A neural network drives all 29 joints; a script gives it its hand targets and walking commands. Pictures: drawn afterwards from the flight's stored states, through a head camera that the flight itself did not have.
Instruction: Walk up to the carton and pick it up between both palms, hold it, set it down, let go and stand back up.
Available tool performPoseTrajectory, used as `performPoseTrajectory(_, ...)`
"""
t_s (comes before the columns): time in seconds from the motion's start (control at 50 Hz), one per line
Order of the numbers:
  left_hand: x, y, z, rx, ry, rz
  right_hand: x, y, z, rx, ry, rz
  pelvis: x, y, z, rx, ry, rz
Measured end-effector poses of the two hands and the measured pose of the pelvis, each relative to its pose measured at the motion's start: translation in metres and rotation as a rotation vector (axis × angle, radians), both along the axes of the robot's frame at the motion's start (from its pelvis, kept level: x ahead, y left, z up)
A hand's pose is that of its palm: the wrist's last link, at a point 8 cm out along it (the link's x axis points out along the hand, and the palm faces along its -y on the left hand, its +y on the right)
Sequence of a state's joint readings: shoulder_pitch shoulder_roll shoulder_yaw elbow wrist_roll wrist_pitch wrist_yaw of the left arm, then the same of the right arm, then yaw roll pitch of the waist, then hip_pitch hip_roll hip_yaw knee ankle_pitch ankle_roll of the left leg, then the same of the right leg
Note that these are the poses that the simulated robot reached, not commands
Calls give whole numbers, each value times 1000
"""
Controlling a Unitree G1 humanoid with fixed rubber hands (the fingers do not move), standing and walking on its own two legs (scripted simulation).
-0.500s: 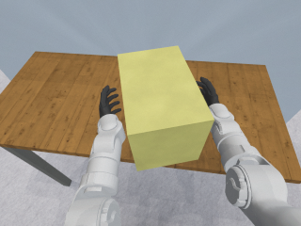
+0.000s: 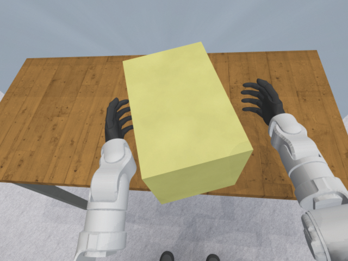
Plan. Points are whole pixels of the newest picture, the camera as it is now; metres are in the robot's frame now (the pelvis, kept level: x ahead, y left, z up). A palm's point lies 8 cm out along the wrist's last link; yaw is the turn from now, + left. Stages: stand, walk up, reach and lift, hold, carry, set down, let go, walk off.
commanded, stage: set down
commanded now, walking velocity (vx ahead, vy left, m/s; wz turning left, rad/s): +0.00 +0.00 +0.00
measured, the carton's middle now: (180, 125) +0.41 +0.07 +0.03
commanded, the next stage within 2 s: none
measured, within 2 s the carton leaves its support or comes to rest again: neither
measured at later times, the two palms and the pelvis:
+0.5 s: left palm (108, 176) +0.26 +0.18 +0.08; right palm (309, 158) +0.35 -0.18 +0.05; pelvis -0.03 -0.01 +0.00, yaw +1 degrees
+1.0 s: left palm (105, 204) +0.22 +0.18 +0.07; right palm (330, 202) +0.28 -0.22 +0.03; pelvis -0.05 +0.00 +0.00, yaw +2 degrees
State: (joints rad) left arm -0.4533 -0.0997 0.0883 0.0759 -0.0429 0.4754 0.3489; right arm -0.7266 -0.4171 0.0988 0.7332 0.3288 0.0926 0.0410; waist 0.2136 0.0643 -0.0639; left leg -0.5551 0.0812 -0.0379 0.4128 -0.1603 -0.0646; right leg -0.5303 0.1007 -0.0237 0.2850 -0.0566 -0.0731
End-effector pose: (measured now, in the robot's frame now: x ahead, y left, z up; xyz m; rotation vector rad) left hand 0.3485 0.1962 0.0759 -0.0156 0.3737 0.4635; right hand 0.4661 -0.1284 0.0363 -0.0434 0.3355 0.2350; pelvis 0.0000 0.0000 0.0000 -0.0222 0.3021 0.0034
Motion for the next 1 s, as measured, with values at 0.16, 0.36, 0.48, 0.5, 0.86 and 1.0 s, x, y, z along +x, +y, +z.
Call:
performPoseTrajectory(0.16, -22, -7, 3, -15, 0, -23, -28, -10, 1, -1, -48, 40, 0, -3, 3, 9, -41, 9)
performPoseTrajectory(0.36, -62, -15, 6, -51, -10, -12, -74, -42, 12, -51, -39, 24, -13, -11, 6, 19, -135, 2)
performPoseTrajectory(0.48, -82, -13, 7, -44, -13, 6, -108, -54, 18, -47, -24, 0, -25, -14, 5, 23, -197, 9)
performPoseTrajectory(0.5, -85, -12, 8, -42, -16, 7, -113, -56, 17, -51, -19, -4, -27, -15, 4, 24, -206, 8)
performPoseTrajectory(0.86, -120, -20, -2, -62, 19, -6, -171, -75, 9, -46, 33, -48, -52, -6, -1, 39, -291, 20)
performPoseTrajectory(1.0, -132, -16, -9, -52, 31, 2, -185, -87, -3, -40, 64, -58, -52, -2, -2, 41, -306, 26)
